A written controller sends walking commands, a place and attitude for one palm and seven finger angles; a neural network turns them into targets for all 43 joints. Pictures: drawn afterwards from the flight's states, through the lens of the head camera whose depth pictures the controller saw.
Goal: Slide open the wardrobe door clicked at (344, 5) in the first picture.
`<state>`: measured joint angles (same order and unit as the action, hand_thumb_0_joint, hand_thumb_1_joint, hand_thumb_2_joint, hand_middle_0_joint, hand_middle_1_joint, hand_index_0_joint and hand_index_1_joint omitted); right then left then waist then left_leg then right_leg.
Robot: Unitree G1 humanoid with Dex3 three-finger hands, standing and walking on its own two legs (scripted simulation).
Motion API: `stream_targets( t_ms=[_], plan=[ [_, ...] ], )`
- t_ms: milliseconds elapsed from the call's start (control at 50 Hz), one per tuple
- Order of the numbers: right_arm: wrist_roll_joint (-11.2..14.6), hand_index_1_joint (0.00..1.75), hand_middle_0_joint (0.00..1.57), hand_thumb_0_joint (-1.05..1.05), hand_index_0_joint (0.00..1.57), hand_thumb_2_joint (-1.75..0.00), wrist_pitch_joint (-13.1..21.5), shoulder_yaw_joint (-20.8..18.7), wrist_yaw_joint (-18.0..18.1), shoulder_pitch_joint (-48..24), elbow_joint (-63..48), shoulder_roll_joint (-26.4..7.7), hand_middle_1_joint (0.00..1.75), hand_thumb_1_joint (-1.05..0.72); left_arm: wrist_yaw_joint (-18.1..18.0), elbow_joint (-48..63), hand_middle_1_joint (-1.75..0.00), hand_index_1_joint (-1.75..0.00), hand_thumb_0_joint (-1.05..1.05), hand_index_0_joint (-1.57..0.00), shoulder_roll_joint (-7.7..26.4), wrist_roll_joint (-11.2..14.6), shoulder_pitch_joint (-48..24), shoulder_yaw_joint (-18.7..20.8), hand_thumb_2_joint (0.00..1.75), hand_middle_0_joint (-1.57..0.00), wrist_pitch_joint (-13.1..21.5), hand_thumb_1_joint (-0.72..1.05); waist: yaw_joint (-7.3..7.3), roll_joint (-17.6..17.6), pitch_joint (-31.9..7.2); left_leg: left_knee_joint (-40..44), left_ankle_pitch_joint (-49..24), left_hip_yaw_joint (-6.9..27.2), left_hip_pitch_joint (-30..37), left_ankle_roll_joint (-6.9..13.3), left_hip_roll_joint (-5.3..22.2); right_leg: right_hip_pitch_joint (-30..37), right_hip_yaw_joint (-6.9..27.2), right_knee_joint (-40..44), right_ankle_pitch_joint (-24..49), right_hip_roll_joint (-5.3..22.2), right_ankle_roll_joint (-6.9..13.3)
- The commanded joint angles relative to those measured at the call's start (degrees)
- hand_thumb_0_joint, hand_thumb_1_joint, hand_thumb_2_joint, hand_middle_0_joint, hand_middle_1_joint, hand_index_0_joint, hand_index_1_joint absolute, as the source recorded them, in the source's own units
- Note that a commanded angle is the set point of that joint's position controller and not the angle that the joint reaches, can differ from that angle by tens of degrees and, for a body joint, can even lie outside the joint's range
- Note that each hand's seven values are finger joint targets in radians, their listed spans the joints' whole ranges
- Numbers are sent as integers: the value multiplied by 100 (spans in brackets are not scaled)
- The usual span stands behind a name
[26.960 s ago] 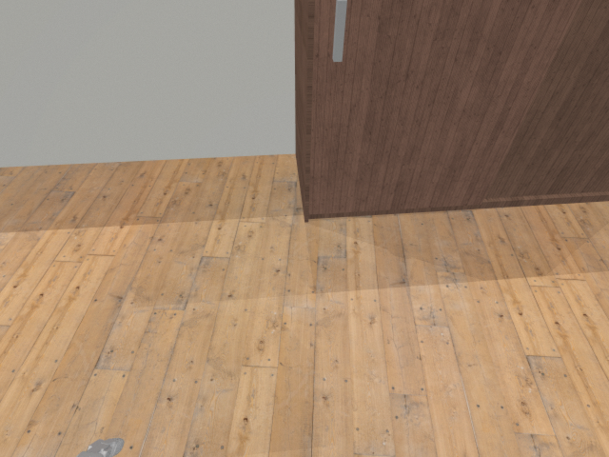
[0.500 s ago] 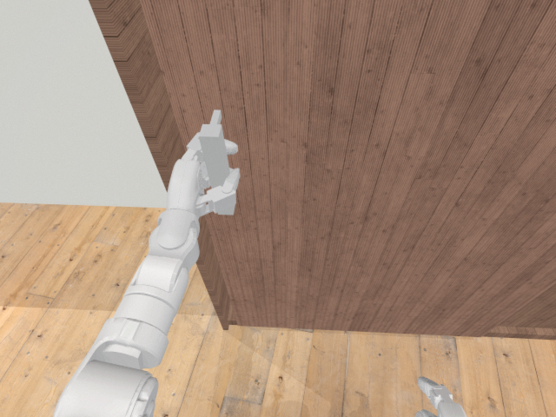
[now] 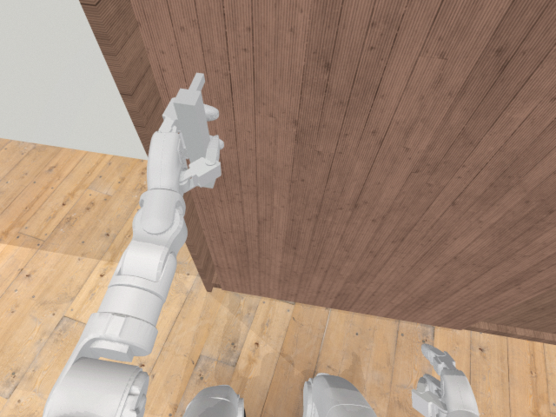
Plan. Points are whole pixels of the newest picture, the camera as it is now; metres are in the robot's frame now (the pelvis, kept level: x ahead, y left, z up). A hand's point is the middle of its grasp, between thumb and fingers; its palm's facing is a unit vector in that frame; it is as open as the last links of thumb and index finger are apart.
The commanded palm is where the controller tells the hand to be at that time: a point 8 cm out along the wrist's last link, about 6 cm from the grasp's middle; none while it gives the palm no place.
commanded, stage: step sideways, sliding the door along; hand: left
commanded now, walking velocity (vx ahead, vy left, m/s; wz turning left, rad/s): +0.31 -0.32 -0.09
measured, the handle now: (202, 134) +0.46 +0.17 +0.10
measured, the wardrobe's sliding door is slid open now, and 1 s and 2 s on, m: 0.04 0.21 0.53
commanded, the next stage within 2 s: none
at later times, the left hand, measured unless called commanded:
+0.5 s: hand (247, 160) +0.42 +0.10 +0.10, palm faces +0.48 -0.86 -0.15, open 6.9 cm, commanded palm +0.37 +0.07 +0.10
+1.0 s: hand (342, 173) +0.41 -0.03 +0.11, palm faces +0.38 -0.93 -0.04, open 6.2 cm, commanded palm +0.37 -0.06 +0.09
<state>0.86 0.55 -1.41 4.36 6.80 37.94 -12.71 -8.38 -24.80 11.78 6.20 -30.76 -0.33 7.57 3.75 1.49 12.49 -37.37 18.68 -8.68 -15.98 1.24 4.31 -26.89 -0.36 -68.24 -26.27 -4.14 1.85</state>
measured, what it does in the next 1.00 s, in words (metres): steps to the right: right foot, then left foot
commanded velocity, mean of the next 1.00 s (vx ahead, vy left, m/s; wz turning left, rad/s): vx -0.14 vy -0.29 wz -0.12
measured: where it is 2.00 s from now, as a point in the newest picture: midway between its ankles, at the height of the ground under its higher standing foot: outside the picture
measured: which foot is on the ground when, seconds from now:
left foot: down 0.00-0.38, up 0.40-0.58, down 0.60-1.00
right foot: up 0.00-0.34, down 0.36-0.60, up 0.62-1.00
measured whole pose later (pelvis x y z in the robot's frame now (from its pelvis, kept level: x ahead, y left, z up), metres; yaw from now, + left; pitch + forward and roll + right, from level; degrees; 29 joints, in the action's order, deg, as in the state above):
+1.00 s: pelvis +0.07 -0.26 +0.02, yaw -1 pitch -2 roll -5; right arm 0.8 8.2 0.2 -0.6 8.3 29.9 -9.2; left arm -9.7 -2.7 11.7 6.2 -11.4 7.7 3.6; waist 8.4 -3.1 12.8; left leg -25.4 13.8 -7.4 -7.6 -8.2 17.6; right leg -18.8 -5.0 -40.3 -17.5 0.5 -3.1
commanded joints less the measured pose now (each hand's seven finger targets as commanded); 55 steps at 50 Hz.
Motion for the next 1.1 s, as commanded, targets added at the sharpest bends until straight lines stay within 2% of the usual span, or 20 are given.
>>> stream_targets(
  t_ms=[0,120,260,320,360,380,400,440,500,540,560,580,600,720,920,1000,1020,1040,1060,1080],
  plan=[
    [22,30,20,0,20,-90,160,-237,-151,-256,-683,-769,30,-90,592,2665,-140,-140,0,-45,-709,-232,-3152,-1184,90,-45,560,90,-547,-269,-2676,1171,-4065,2109,2770,990,2623,-1902,689,-1156,365,838,-204],
    [106,30,20,0,20,-90,411,-337,-147,4,-930,-776,30,-90,693,2518,-140,-140,0,-45,-937,-322,-2857,-1345,90,-45,182,90,-584,-1810,-2728,1422,-3220,335,2056,395,1491,-618,-473,705,1265,715,-423],
    [117,30,20,0,20,-90,576,-235,-254,40,-1055,-615,30,-90,612,2525,-140,-140,0,-45,-463,-175,-2358,-945,90,-45,383,90,-615,-2468,-2781,602,-5003,317,2613,168,1575,363,-821,2950,996,403,-391],
    [246,30,20,0,20,-90,596,-182,-287,57,-1076,-535,30,-90,523,2759,-140,-140,0,-45,13,-271,-1903,-607,90,-45,487,90,-502,-1402,-2932,-422,-3815,201,1908,195,1000,1944,-707,4567,3354,414,-320],
    [279,30,20,0,20,-90,578,-120,-179,-253,-1186,-223,30,-90,404,2701,-140,-140,0,-45,758,-403,-1318,-77,90,-45,446,90,-346,1242,-3113,-2331,1709,241,-711,214,-92,3563,947,3942,8341,2167,381],
    [220,30,20,0,20,-90,611,-67,-105,-151,-1126,-237,30,-90,353,2776,-140,-140,0,-45,817,-389,-845,125,90,-45,446,90,-232,1572,-3222,-3041,2320,624,-1041,-81,-266,3651,975,3759,9015,2352,419],
    [208,30,20,0,20,-90,611,-216,-67,3,-1090,-406,30,-90,368,3112,-140,-140,0,-45,745,-266,-760,170,90,-45,508,90,-236,2408,-3438,-3253,2300,781,-1041,-340,-146,3874,948,3596,8734,2242,368],
    [234,30,20,0,20,-90,690,-58,-1,-295,-978,-239,30,-90,226,3525,-140,-140,0,-45,462,-250,-873,101,90,-45,595,90,-291,1618,-3191,-2478,1970,847,-1497,-335,-24,4200,894,3433,8311,2216,832],
    [216,30,20,0,20,-90,599,-85,6,-232,-964,-335,30,-90,134,3850,-140,-140,0,-45,331,-278,-786,76,90,-45,742,90,-413,1186,-3210,-507,851,506,-549,-378,-51,3582,669,3255,7606,1926,768],
    [176,30,20,0,20,-90,485,-197,44,-93,-1013,-474,30,-90,165,4137,-140,-140,0,-45,146,-255,-761,-172,90,-45,846,90,-601,401,-3364,1183,-1524,501,1305,-326,349,2312,273,2699,5563,1552,385],
    [128,30,20,0,20,-90,471,-342,29,-44,-1083,-679,30,-90,227,4380,-140,-140,0,-45,-24,-184,-820,-350,90,-45,852,90,-677,-581,-3398,1284,-4498,1547,2925,131,1493,493,-25,2007,2567,1084,-92],
    [114,30,20,0,20,-90,532,-431,-99,-72,-1167,-903,30,-90,270,4538,-140,-140,0,-45,-202,-203,-745,-444,90,-45,826,90,-426,-1811,-3805,1050,-7602,3043,3832,962,3125,-677,88,874,-872,673,-369],
    [107,30,20,0,20,-90,583,-351,-273,-82,-1209,-875,30,-90,285,4341,-140,-140,0,-45,-167,-335,-643,-365,90,-45,797,90,-394,-1102,-3839,856,-7204,2670,3613,1221,3109,-637,572,156,-892,696,-304],
    [52,30,20,0,20,-90,721,-389,-434,-69,-1213,-909,30,-90,351,4526,-140,-140,0,-45,-398,-420,-591,-706,90,-45,422,90,-485,-1705,-2633,1109,-5549,743,2727,458,2062,-929,-105,54,332,689,-479],
    [24,30,20,0,20,-90,996,-285,-389,113,-1403,-692,30,-90,407,4314,-140,-140,0,-45,-351,-397,86,-736,90,-45,308,90,-561,-2635,-2490,1115,-5750,-30,2907,143,1754,268,-740,2810,823,283,-507],
    [106,30,20,0,20,-90,1009,-188,-404,-67,-1452,-504,30,-90,375,4390,-140,-140,0,-45,-109,-412,359,-552,90,-45,479,90,-423,-1717,-2695,106,-4247,139,2298,-93,1465,1638,-585,4745,2532,414,-413],
    [181,30,20,0,20,-90,977,-139,-360,-51,-1438,-400,30,-90,346,4543,-140,-140,0,-45,159,-444,345,-427,90,-45,498,90,-427,-917,-2725,-337,-2810,-8,1733,-69,1009,2182,-315,5012,4470,690,-332],
    [199,30,20,0,20,-90,930,-83,-290,-136,-1506,-187,30,-90,314,4561,-140,-140,0,-45,393,-491,552,-310,90,-45,523,90,-379,464,-2885,-1170,203,-83,492,-31,429,2987,405,4608,6993,1607,5],
    [117,30,20,0,20,-90,941,-18,-198,-425,-1507,-163,30,-90,261,4415,-140,-140,0,-45,596,-536,927,-89,90,-45,473,90,-150,1051,-2902,-2136,2282,176,-479,32,-126,3014,1039,4237,8667,2265,313],
    [95,30,20,0,20,-90,930,-6,-150,-218,-1402,-183,30,-90,236,4430,-140,-140,0,-45,514,-500,1347,34,90,-45,515,90,-39,1510,-3112,-2895,2521,616,-754,-105,-333,3224,1150,4061,9062,2286,301]
  ],
)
